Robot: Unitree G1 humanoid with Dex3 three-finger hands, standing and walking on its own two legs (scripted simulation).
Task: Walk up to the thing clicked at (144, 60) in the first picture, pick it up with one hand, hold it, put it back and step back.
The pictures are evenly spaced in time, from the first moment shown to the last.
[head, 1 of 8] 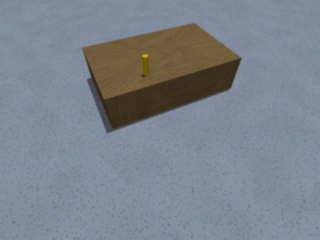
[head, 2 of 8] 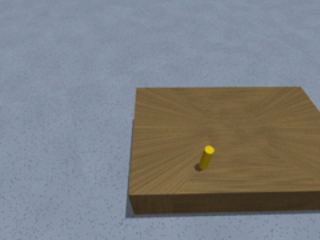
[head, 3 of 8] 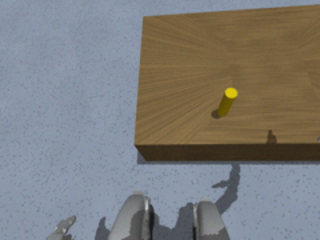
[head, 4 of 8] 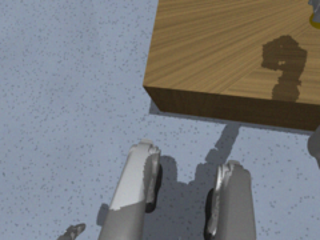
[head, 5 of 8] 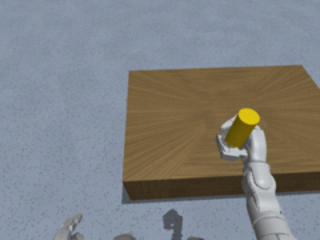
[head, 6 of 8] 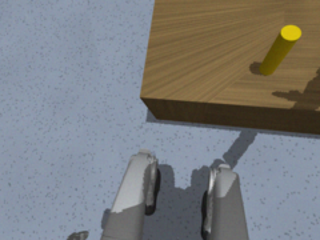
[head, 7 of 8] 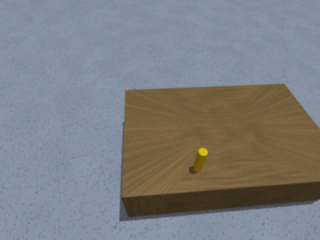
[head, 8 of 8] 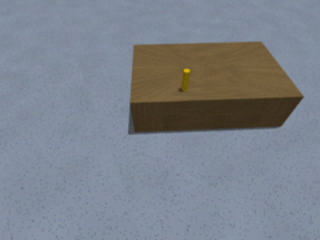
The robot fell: no
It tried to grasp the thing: yes
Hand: right
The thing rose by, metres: 0.40
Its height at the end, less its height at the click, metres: +0.00
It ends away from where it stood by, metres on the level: 0.02
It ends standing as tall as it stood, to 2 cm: yes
